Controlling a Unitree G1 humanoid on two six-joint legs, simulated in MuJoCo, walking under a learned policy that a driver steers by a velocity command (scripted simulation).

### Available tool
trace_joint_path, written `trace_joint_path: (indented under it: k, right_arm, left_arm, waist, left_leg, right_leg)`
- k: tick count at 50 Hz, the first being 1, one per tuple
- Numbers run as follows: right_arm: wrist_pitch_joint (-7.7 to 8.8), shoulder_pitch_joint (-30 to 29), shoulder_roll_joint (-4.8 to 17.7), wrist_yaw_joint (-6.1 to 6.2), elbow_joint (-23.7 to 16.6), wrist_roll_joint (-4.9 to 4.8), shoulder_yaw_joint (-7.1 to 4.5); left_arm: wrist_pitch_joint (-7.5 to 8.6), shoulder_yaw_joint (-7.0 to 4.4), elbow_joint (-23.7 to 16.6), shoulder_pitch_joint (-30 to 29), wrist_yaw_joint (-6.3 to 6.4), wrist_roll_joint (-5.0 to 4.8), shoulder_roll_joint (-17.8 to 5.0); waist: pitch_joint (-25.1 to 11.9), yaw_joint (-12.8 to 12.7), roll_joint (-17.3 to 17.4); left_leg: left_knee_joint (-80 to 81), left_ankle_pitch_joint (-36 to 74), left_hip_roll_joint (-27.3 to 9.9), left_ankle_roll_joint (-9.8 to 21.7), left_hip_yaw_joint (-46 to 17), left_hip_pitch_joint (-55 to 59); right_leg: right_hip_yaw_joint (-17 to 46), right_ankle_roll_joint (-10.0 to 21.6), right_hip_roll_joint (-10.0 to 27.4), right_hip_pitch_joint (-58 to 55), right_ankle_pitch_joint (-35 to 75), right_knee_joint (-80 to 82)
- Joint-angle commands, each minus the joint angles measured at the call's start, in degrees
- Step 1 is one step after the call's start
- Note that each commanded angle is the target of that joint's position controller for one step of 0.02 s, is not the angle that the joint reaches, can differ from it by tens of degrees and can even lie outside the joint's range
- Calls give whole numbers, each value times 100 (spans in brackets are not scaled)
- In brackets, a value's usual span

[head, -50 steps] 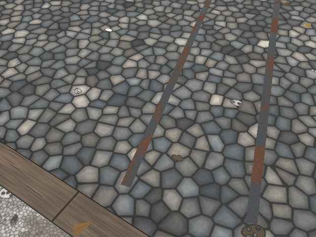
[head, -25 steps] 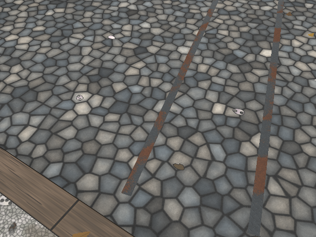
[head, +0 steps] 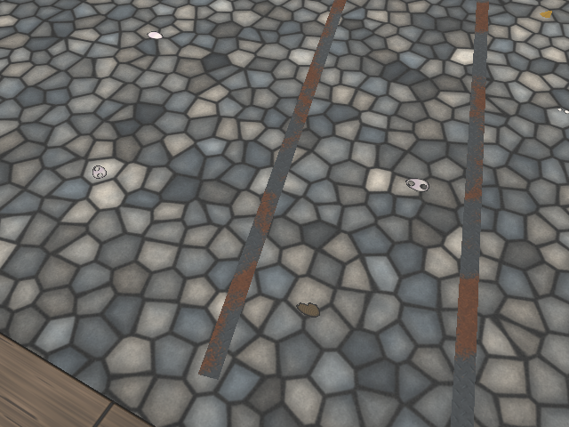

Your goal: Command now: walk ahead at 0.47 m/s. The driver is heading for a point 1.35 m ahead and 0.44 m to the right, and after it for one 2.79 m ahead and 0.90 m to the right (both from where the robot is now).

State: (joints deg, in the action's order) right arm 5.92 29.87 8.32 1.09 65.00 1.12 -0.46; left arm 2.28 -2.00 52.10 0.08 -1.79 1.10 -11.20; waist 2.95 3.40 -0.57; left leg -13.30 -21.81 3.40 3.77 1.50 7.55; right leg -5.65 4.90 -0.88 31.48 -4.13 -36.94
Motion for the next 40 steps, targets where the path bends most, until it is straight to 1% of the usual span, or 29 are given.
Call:
trace_joint_path:
  k: [1, 2, 3, 4, 5, 6, 7, 8, 9, 11, 13, 16, 18, 19, 23, 25, 27, 29, 30, 31, 32, 33, 34, 35, 36, 37, 38, 39, 40]
  right_arm:
    - [84, -564, 1006, 25, -352, -44, -184]
    - [73, -556, 993, 17, -384, -50, -179]
    - [41, 141, 264, 8, -423, 64, -79]
    - [24, 641, 374, -40, -321, -122, -143]
    - [6, -223, 808, -46, -505, -74, -221]
    - [13, -798, 888, -75, -681, -37, -271]
    - [-32, -943, 834, -85, -703, -10, -292]
    - [-130, -953, 735, -102, -726, 72, -294]
    - [-236, -910, 594, -129, -712, 87, -279]
    - [-375, -1232, 520, -152, -886, 96, -288]
    - [-414, -1812, 586, -208, -1127, 140, -304]
    - [-422, -2553, 464, -324, -1413, 109, -240]
    - [-402, -2561, 612, -363, -1382, 112, -278]
    - [-341, -2912, 698, -349, -1499, 140, -304]
    - [-215, -4095, 874, -306, -2038, 139, -320]
    - [-220, -4287, 845, -347, -2183, 69, -295]
    - [-224, -4051, 739, -409, -2153, -9, -272]
    - [-205, -3698, 852, -376, -2041, -42, -314]
    - [-160, -3350, 962, -321, -1925, -1, -354]
    - [-91, -2573, 1093, -252, -1675, 47, -422]
    - [-30, -1492, 1266, -206, -1322, 125, -506]
    - [31, -696, 1500, -202, -1128, 262, -562]
    - [54, -265, 1542, -293, -1138, 304, -505]
    - [-44, -270, 1768, -352, -1209, 36, -611]
    - [-93, -717, 1503, -291, -1344, 102, -593]
    - [-133, -1354, 989, -200, -1566, 151, -430]
    - [-83, -1688, 1047, -122, -1636, 156, -383]
    - [-22, -1610, 1014, -79, -1502, 109, -377]
    - [43, -1442, 920, -76, -1377, 36, -347]
  left_arm:
    - [75, -279, 543, 2293, 123, 37, -750]
    - [141, -375, 641, 2794, 190, 85, -991]
    - [181, -457, 631, 2941, 183, 174, -1472]
    - [145, -423, 510, 2806, 133, 57, -1336]
    - [158, -375, 362, 2112, 112, -52, -1015]
    - [220, -295, 193, 1536, 79, -50, -743]
    - [290, -261, 261, 1544, 65, -8, -633]
    - [343, -217, 339, 1691, 95, -4, -520]
    - [380, -171, 400, 1797, 122, -26, -430]
    - [468, -163, 500, 2074, 153, -46, -552]
    - [471, -168, 513, 2292, 181, -71, -710]
    - [361, -148, 530, 2536, 184, -97, -687]
    - [351, -133, 528, 2725, 185, -65, -671]
    - [376, -122, 612, 2957, 230, -52, -594]
    - [405, -173, 579, 3303, 339, 79, -709]
    - [400, -185, 495, 3170, 335, 132, -708]
    - [381, -185, 436, 3070, 318, 103, -688]
    - [336, -200, 442, 3087, 373, 97, -742]
    - [292, -212, 484, 3212, 388, 121, -767]
    - [250, -253, 486, 3165, 379, 107, -892]
    - [193, -278, 512, 3087, 384, 20, -948]
    - [188, -281, 514, 3182, 405, -118, -687]
    - [168, -267, 605, 4196, 494, -445, -351]
    - [161, -215, 416, 4037, 553, -434, -564]
    - [79, -216, 351, 3277, 527, -200, -603]
    - [50, -261, 208, 2479, 391, 0, -739]
    - [26, -295, 55, 2297, 228, 66, -730]
    - [-49, -296, 34, 2017, 129, 197, -642]
    - [-123, -265, -17, 1941, 46, 177, -429]
  waist:
    - [-656, -1339, 524]
    - [-815, -1555, 150]
    - [-1309, -998, -1160]
    - [-1669, -847, -1111]
    - [-657, -772, -284]
    - [-132, -645, -41]
    - [16, -482, 88]
    - [42, -357, 79]
    - [93, -245, 59]
    - [270, -171, -35]
    - [309, -231, -7]
    - [218, -425, -215]
    - [11, -462, -288]
    - [7, -616, -252]
    - [429, -1044, -282]
    - [537, -1132, -153]
    - [474, -1121, -155]
    - [443, -1072, -213]
    - [332, -980, -60]
    - [-8, -621, 196]
    - [-564, -75, 430]
    - [-1047, 158, 840]
    - [-2184, -303, 1362]
    - [-2926, -101, 1666]
    - [-2213, -24, 1189]
    - [-1153, -47, 417]
    - [-685, -298, 794]
    - [-293, -380, 805]
    - [8, -510, 766]
  left_leg:
    - [-2266, 6133, -1186, 329, -97, -1385]
    - [-3620, 4582, -839, 330, 10, -2051]
    - [-5850, -551, -153, 247, 173, -3310]
    - [-7026, -865, 201, 224, -387, -4445]
    - [-6845, -56, -301, 249, -475, -4933]
    - [-6340, 451, -547, 221, -501, -4656]
    - [-6036, 501, -671, 167, -529, -4310]
    - [-5736, 476, -774, 91, -539, -3990]
    - [-5369, 508, -850, 20, -528, -3751]
    - [-4783, 729, -886, -91, -376, -3909]
    - [-4026, 1230, -909, -174, -201, -4092]
    - [-3059, 2047, -751, -291, 78, -3932]
    - [-3264, 2819, -763, -219, 58, -3986]
    - [-3156, 3240, -881, -192, -217, -4493]
    - [-2164, 3245, -1002, -321, -536, -5572]
    - [-1414, 3618, -858, -376, -344, -4867]
    - [-1069, 4007, -783, -326, -330, -3669]
    - [-731, 4067, -841, -305, -447, -3192]
    - [-447, 4046, -874, -272, -481, -2936]
    - [-243, 4104, -751, -254, -261, -2124]
    - [-387, 4407, -835, -282, -97, -678]
    - [-1355, 5669, -1501, -223, -575, 839]
    - [-3029, 7580, -2792, -70, -1453, 2534]
    - [-2276, 4940, -3348, 517, -2699, 2502]
    - [-1143, 1584, -3172, 758, -2960, 1290]
    - [-473, 442, -2622, 521, -2407, -98]
    - [-305, 1069, -2669, 624, -2056, -1083]
    - [-251, 1735, -2517, 554, -1745, -1748]
    - [-91, 2171, -2231, 447, -1189, -2312]
  right_leg:
    - [67, 399, -335, -2940, 68, 196]
    - [568, 492, 167, -3705, -705, 957]
    - [2737, 947, 1889, -4793, -593, 826]
    - [4873, 1728, 2390, -5034, -1159, 1855]
    - [4082, 1604, 2148, -4147, -1771, 2254]
    - [3361, 1443, 1951, -3186, -1107, 2423]
    - [2868, 1328, 1766, -2708, -342, 2484]
    - [2521, 1231, 1627, -2356, -44, 2554]
    - [2210, 1121, 1465, -2104, 24, 2701]
    - [1829, 1053, 1307, -2086, 504, 2897]
    - [1523, 978, 1185, -2218, 1162, 2980]
    - [1177, 759, 913, -2334, 1643, 2848]
    - [1213, 732, 937, -2630, 1807, 2528]
    - [1449, 776, 995, -3171, 1473, 2351]
    - [2038, 892, 1103, -4024, 689, 1914]
    - [1969, 750, 876, -3436, 38, 1674]
    - [2000, 590, 754, -2735, -266, 1355]
    - [2074, 503, 654, -2822, -167, 717]
    - [2061, 501, 545, -3055, 88, 56]
    - [1918, 469, 354, -2966, 548, -979]
    - [1676, 384, 80, -2304, 227, -2455]
    - [1456, 286, -392, -779, -2863, -4322]
    - [1458, 176, -331, 625, -4276, -5842]
    - [1166, 136, -73, 1277, -3660, -6264]
    - [884, 88, 151, 1627, -2685, -6360]
    - [763, 59, 295, 1460, -1997, -5848]
    - [846, -36, 484, 1090, -1380, -4993]
    - [986, -74, 632, 782, -1203, -4615]
    - [960, -147, 644, 513, -1069, -4072]
